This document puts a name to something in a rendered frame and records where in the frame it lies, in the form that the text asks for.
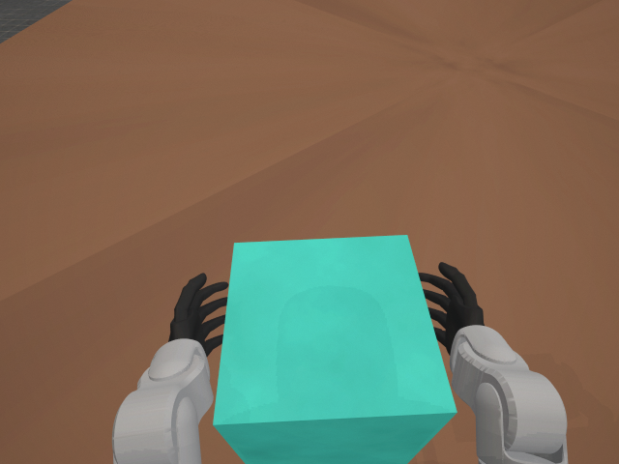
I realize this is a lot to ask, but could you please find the left robot forearm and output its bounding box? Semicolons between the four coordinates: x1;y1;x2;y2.
112;338;214;464

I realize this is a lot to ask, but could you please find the right robot forearm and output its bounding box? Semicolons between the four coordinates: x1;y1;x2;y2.
450;325;568;464

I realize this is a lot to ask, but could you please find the robot right hand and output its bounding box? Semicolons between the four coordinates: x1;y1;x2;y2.
418;262;485;355

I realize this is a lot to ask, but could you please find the carton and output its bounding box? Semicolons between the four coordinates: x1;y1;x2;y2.
213;235;457;464

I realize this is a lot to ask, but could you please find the robot left hand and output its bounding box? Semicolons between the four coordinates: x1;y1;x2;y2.
168;273;228;357

